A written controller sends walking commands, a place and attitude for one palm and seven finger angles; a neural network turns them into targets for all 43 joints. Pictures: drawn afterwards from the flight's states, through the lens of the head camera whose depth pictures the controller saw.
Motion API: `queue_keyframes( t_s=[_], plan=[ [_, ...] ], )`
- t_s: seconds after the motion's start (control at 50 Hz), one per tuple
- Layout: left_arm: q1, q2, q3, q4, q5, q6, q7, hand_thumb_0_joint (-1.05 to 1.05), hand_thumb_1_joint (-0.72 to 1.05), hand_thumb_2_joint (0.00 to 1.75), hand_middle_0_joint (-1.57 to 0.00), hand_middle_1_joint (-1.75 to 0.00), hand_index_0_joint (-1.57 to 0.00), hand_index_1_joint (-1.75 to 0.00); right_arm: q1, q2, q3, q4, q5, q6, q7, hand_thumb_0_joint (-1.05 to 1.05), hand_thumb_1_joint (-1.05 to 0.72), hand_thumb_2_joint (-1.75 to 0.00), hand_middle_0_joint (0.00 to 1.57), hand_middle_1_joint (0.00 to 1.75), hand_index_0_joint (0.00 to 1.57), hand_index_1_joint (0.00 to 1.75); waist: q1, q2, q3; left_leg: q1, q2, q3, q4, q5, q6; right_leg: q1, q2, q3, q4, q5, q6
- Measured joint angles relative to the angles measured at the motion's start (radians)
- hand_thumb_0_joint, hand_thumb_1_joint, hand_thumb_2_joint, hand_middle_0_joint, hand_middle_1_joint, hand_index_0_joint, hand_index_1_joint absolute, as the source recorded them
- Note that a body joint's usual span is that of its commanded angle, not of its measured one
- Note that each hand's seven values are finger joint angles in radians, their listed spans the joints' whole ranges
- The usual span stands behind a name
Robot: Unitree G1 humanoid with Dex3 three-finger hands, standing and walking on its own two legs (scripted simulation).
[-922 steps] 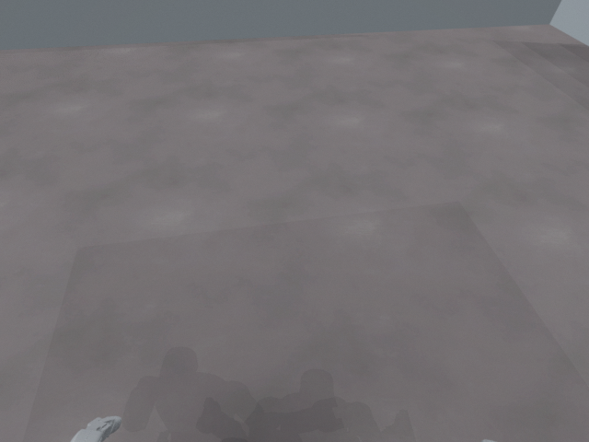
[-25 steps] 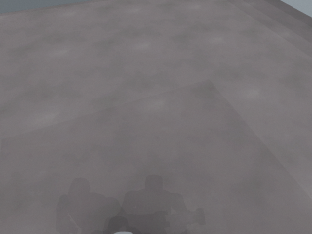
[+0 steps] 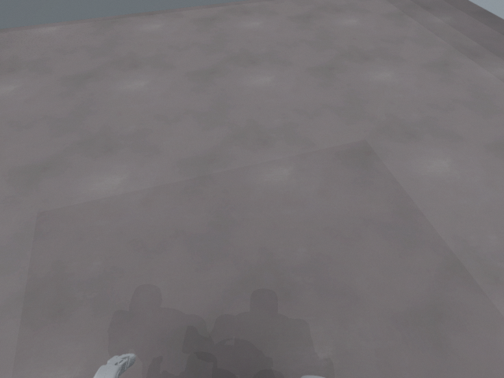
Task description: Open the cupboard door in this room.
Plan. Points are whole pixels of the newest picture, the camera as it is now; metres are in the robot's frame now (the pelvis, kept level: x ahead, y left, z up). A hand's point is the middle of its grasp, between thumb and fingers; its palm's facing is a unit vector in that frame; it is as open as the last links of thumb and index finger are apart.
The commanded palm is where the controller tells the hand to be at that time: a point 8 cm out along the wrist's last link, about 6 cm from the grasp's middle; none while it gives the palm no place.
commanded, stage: turn or walk to find it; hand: left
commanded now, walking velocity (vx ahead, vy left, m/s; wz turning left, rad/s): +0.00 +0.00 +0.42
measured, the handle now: out of the picture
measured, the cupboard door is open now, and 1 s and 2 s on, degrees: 0 0 0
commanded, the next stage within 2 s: stand and wait in 0.52 s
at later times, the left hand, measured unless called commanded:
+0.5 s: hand out of the picture -0.04 +0.15 -0.15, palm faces +0.29 -0.92 -0.27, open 7.4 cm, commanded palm none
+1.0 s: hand out of the picture -0.10 +0.22 -0.17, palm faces +0.48 -0.85 -0.23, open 7.4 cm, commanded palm none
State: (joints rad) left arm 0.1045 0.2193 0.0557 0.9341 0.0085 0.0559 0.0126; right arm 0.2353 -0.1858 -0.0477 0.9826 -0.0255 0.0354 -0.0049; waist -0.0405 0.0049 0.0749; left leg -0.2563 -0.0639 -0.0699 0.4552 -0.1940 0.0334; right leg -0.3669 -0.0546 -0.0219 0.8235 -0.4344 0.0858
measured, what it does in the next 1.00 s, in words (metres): steps on the spot, turning left: right foot, then left foot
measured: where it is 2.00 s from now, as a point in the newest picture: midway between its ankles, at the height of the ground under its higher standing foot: outside the picture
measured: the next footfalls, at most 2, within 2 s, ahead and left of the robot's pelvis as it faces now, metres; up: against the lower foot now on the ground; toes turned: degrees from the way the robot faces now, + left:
right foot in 0.08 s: +0.03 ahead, -0.12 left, +0.00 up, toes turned -1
left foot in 0.68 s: -0.07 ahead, +0.09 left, +0.00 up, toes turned +24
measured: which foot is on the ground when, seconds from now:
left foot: down 0.00-0.08, up 0.10-0.66, down 0.68-1.00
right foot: up 0.00-0.06, down 0.08-0.68, up 0.70-1.00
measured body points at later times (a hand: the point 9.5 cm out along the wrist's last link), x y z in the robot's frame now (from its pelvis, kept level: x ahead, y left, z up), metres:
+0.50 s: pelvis -0.03 -0.05 +0.00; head +0.00 -0.07 +0.45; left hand -0.06 +0.20 -0.13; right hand +0.07 -0.30 -0.16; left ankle -0.11 +0.11 -0.66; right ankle -0.01 -0.12 -0.74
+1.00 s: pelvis -0.08 +0.00 +0.00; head -0.05 +0.03 +0.45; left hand -0.12 +0.27 -0.15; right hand +0.10 -0.19 -0.13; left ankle -0.11 +0.08 -0.74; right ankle -0.02 -0.16 -0.66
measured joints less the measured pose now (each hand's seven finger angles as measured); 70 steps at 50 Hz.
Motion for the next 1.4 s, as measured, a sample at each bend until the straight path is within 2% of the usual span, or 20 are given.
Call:
queue_keyframes(
  t_s=[0.06,0.12,0.16,0.24,0.32,0.44,0.56,0.62,0.68,0.72,0.76,0.82,0.94,1.14,1.2,1.22,1.24,1.28,1.32,1.4],
  plan=[
    [-0.012,-0.015,-0.007,-0.017,-0.005,-0.015,0.0,0.0,0.91,0.9,-0.2,-0.3,-0.19,-0.29,0.024,-0.013,-0.01,0.01,0.001,0.009,0.001,0.0,-0.91,-0.9,0.2,0.3,0.21,0.3,-0.01,0.017,-0.004,-0.037,-0.009,-0.021,0.036,-0.005,-0.022,0.074,0.02,-0.011,-0.181,0.076,-0.013],
    [-0.007,-0.043,-0.019,-0.023,0.002,-0.038,0.003,0.0,0.91,0.89,-0.2,-0.3,-0.19,-0.29,0.035,-0.035,-0.025,0.024,0.009,0.02,0.002,0.0,-0.91,-0.9,0.2,0.3,0.2,0.3,-0.015,0.059,0.004,-0.094,-0.004,-0.042,0.173,-0.127,-0.042,0.116,0.039,-0.05,-0.259,0.134,-0.102],
    [0.013,-0.056,-0.024,-0.026,0.003,-0.042,0.005,0.0,0.91,0.89,-0.2,-0.3,-0.2,-0.29,0.042,-0.042,-0.032,0.029,0.005,0.033,0.003,0.0,-0.91,-0.9,0.2,0.3,0.2,0.3,-0.015,0.055,-0.003,-0.158,-0.014,-0.021,0.373,-0.231,-0.054,0.128,0.021,-0.07,-0.264,0.128,-0.13],
    [0.051,-0.073,-0.025,-0.013,0.001,-0.038,0.008,0.0,0.9,0.89,-0.2,-0.3,-0.2,-0.29,0.046,-0.061,-0.044,0.033,0.0,0.041,0.012,0.0,-0.91,-0.9,0.2,0.3,0.2,0.3,-0.013,0.051,-0.011,-0.231,0.022,0.01,0.658,-0.188,-0.078,0.167,-0.001,-0.107,-0.32,0.151,-0.138],
    [0.084,-0.082,-0.023,0.0,0.0,-0.046,0.009,0.0,0.91,0.89,-0.2,-0.3,-0.2,-0.29,0.043,-0.071,-0.048,0.039,0.0,0.047,0.014,0.0,-0.91,-0.9,0.2,0.3,0.2,0.3,-0.004,0.048,-0.011,-0.235,0.067,0.005,0.735,-0.132,-0.104,0.183,-0.012,-0.151,-0.344,0.162,-0.143],
    [0.131,-0.065,-0.015,0.02,0.009,-0.052,0.01,0.0,0.92,0.89,-0.2,-0.3,-0.2,-0.29,0.005,-0.073,-0.041,0.047,0.0,0.055,0.012,0.0,-0.91,-0.9,0.19,0.3,0.2,0.3,0.028,0.031,-0.006,-0.185,0.102,0.017,0.667,-0.164,-0.12,0.172,-0.032,-0.205,-0.34,0.164,-0.145],
    [0.167,-0.039,-0.009,0.049,0.019,-0.045,0.006,0.0,0.91,0.89,-0.2,-0.3,-0.2,-0.29,-0.072,-0.065,-0.023,0.029,0.01,0.045,0.01,0.0,-0.91,-0.9,0.19,0.3,0.2,0.3,0.066,0.004,0.013,-0.097,0.103,0.082,0.441,-0.25,-0.109,0.146,-0.065,-0.251,-0.307,0.16,-0.128],
    [0.179,-0.018,-0.002,0.066,0.021,-0.039,0.003,0.0,0.91,0.89,-0.2,-0.3,-0.2,-0.29,-0.113,-0.055,-0.012,0.009,0.016,0.03,0.01,0.0,-0.91,-0.9,0.19,0.3,0.2,0.3,0.083,-0.014,0.019,-0.043,0.094,0.118,0.302,-0.247,-0.094,0.126,-0.083,-0.271,-0.272,0.153,-0.112],
    [0.191,0.009,0.008,0.08,0.013,-0.024,0.001,0.0,0.91,0.89,-0.2,-0.3,-0.2,-0.29,-0.136,-0.045,-0.004,-0.017,0.016,0.004,0.013,0.0,-0.91,-0.9,0.19,0.3,0.2,0.3,0.084,-0.036,0.012,0.027,0.08,0.142,0.118,-0.111,-0.061,0.088,-0.114,-0.288,-0.183,0.119,-0.084],
    [0.185,0.028,0.013,0.089,0.009,0.001,0.004,0.0,0.91,0.89,-0.2,-0.3,-0.2,-0.29,-0.146,-0.026,0.003,-0.027,0.012,-0.006,0.014,0.0,-0.91,-0.9,0.19,0.3,0.2,0.3,0.094,-0.065,0.017,0.024,0.06,0.147,0.139,-0.129,-0.014,0.034,-0.11,-0.2,-0.045,-0.024,-0.051],
    [0.173,0.035,0.016,0.096,0.011,0.023,0.004,0.01,0.91,0.89,-0.2,-0.3,-0.2,-0.29,-0.14,-0.015,0.011,-0.033,0.008,-0.009,0.009,0.0,-0.91,-0.9,0.2,0.3,0.2,0.3,0.089,-0.063,0.007,0.032,0.057,0.133,0.12,-0.134,0.009,-0.016,-0.081,-0.131,0.092,-0.064,-0.035],
    [0.141,0.036,0.019,0.087,0.012,0.025,-0.007,0.01,0.91,0.89,-0.2,-0.3,-0.19,-0.29,-0.125,-0.008,0.018,-0.033,0.007,-0.009,0.0,0.0,-0.91,-0.9,0.2,0.3,0.2,0.3,0.079,-0.048,-0.001,0.048,0.049,0.099,0.052,-0.088,0.015,-0.073,-0.057,-0.066,0.225,0.002,-0.016],
    [0.081,0.037,0.017,0.044,0.01,0.004,-0.008,0.0,0.91,0.9,-0.2,-0.3,-0.19,-0.29,-0.084,0.003,0.018,-0.025,0.012,-0.014,-0.001,0.0,-0.91,-0.9,0.2,0.3,0.21,0.3,0.063,-0.042,-0.003,0.058,0.022,0.056,-0.03,-0.025,0.027,-0.111,-0.046,-0.003,0.271,0.079,0.015],
    [-0.027,0.008,0.002,-0.011,-0.003,0.0,0.001,0.0,0.91,0.9,-0.2,-0.3,-0.19,-0.29,0.009,-0.008,-0.007,-0.009,0.0,-0.002,-0.002,0.0,-0.91,-0.9,0.2,0.3,0.21,0.3,-0.012,-0.001,0.007,-0.003,-0.01,-0.029,0.004,-0.01,0.003,-0.017,0.009,0.011,0.006,-0.008,0.008],
    [-0.049,-0.01,-0.008,-0.035,-0.008,-0.015,0.0,0.0,0.91,0.9,-0.2,-0.3,-0.19,-0.29,0.033,-0.021,-0.016,0.002,0.001,0.009,-0.001,0.0,-0.91,-0.9,0.2,0.3,0.21,0.3,-0.023,0.019,0.005,-0.037,-0.021,-0.061,0.04,-0.015,-0.019,0.053,0.032,0.004,-0.167,0.063,-0.006],
    [-0.05,-0.014,-0.011,-0.043,-0.008,-0.023,0.0,0.0,0.91,0.9,-0.2,-0.3,-0.19,-0.29,0.042,-0.025,-0.019,0.005,0.003,0.012,0.0,0.0,-0.91,-0.9,0.2,0.3,0.2,0.3,-0.022,0.022,0.001,-0.052,-0.028,-0.069,0.061,-0.022,-0.028,0.087,0.034,-0.002,-0.247,0.116,-0.02],
    [-0.051,-0.026,-0.013,-0.045,-0.005,-0.032,0.002,0.0,0.91,0.9,-0.2,-0.3,-0.19,-0.29,0.043,-0.035,-0.024,0.01,0.007,0.016,0.001,0.0,-0.91,-0.9,0.2,0.3,0.2,0.3,-0.022,0.046,0.005,-0.066,-0.019,-0.082,0.094,-0.038,-0.034,0.1,0.047,-0.019,-0.27,0.141,-0.064],
    [-0.039,-0.043,-0.024,-0.052,0.001,-0.04,0.003,0.0,0.91,0.89,-0.2,-0.3,-0.2,-0.29,0.045,-0.047,-0.034,0.015,0.008,0.028,0.001,0.0,-0.91,-0.9,0.2,0.3,0.2,0.3,-0.025,0.062,0.008,-0.121,-0.023,-0.064,0.258,-0.192,-0.05,0.107,0.042,-0.046,-0.26,0.138,-0.114],
    [-0.016,-0.055,-0.025,-0.052,0.001,-0.039,0.007,0.0,0.91,0.89,-0.2,-0.3,-0.2,-0.29,0.045,-0.055,-0.041,0.018,0.002,0.04,0.005,0.0,-0.91,-0.9,0.2,0.3,0.2,0.3,-0.023,0.056,0.003,-0.182,-0.022,-0.026,0.459,-0.244,-0.061,0.126,0.02,-0.065,-0.274,0.135,-0.129],
    [0.025,-0.07,-0.027,-0.034,0.0,-0.036,0.007,0.0,0.9,0.89,-0.2,-0.3,-0.2,-0.29,0.04,-0.075,-0.051,0.014,-0.002,0.044,0.017,0.0,-0.91,-0.9,0.2,0.3,0.2,0.3,-0.021,0.056,0.0,-0.242,0.028,0.009,0.699,-0.174,-0.087,0.165,-0.004,-0.108,-0.322,0.154,-0.13]
  ],
)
